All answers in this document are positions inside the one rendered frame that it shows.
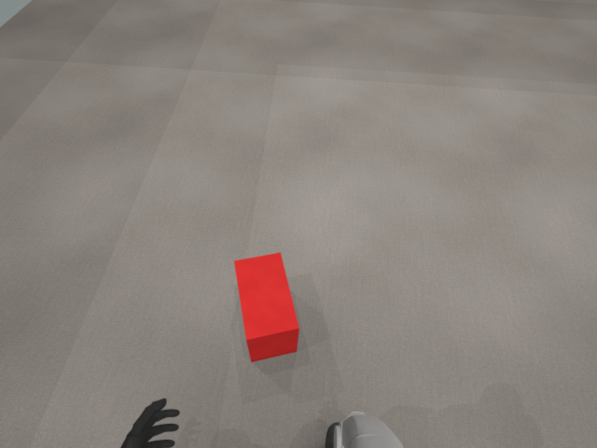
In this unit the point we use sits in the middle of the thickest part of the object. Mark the left robot hand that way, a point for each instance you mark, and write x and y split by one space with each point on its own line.
143 429

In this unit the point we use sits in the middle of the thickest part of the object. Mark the right robot shin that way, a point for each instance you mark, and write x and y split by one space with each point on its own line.
351 414

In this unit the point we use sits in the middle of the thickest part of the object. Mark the carton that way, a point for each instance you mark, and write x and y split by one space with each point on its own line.
269 317

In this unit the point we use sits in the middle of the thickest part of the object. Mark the right robot thigh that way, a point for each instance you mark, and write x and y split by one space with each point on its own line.
359 431

